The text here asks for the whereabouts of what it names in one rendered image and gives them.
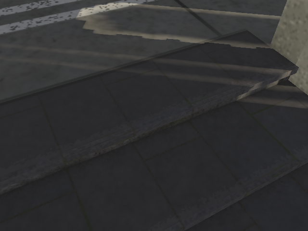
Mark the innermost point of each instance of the stairs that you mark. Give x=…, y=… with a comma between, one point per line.
x=156, y=179

